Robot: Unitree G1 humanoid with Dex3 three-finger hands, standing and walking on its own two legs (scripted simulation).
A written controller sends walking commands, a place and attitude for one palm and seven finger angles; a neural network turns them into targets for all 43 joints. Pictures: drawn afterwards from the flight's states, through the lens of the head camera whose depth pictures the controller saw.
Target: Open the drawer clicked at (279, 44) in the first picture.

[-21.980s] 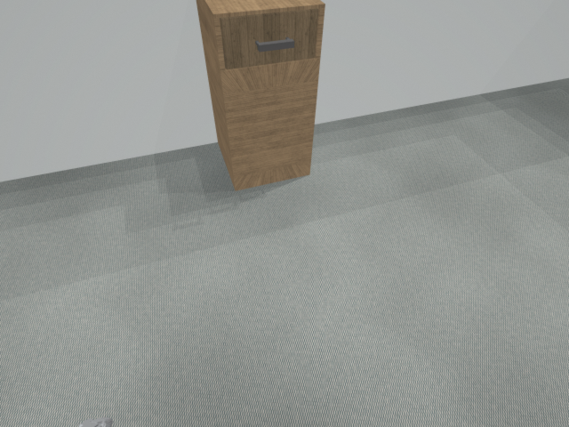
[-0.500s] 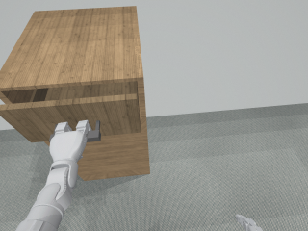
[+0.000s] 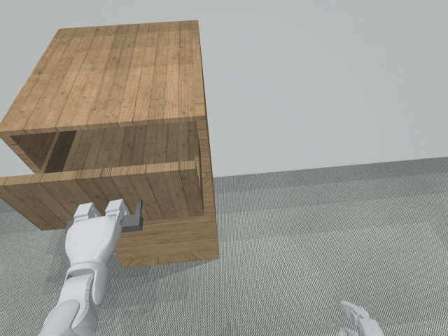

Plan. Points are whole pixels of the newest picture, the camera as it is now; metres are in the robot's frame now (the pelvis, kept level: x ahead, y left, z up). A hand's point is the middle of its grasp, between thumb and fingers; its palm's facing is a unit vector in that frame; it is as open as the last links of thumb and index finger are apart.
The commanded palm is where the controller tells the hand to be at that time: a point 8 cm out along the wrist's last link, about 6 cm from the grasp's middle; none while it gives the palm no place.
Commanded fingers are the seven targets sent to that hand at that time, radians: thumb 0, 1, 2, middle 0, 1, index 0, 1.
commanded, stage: pull the drawer open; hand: left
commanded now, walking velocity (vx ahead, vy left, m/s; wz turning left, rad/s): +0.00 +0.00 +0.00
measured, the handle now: (107, 216) +0.34 +0.25 -0.01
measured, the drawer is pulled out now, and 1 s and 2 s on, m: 0.12 0.24 0.30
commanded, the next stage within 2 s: open the thumb to release the handle in 1.78 s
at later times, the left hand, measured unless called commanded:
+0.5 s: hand (104, 275) +0.23 +0.23 -0.03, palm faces -0.04 -0.09 -0.99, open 6.0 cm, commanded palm +0.19 +0.23 +0.02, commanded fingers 0.00 0.90 0.90 -0.40 -1.35 -0.40 -1.35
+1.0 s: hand (97, 315) +0.17 +0.22 -0.03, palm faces -0.04 -0.11 -0.99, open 6.1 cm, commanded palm +0.13 +0.22 +0.02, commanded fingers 0.00 0.90 0.90 -0.40 -1.35 -0.40 -1.35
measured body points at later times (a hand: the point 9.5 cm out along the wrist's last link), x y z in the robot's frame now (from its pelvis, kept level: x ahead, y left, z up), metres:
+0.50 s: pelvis -0.01 +0.00 +0.00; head +0.03 -0.02 +0.45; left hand +0.23 +0.23 +0.03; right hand +0.18 -0.23 -0.11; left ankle -0.03 +0.09 -0.71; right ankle -0.02 -0.10 -0.71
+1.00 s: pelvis +0.00 -0.01 -0.01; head +0.03 -0.03 +0.43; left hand +0.17 +0.23 +0.03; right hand +0.20 -0.22 -0.11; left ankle -0.03 +0.09 -0.71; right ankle -0.02 -0.10 -0.71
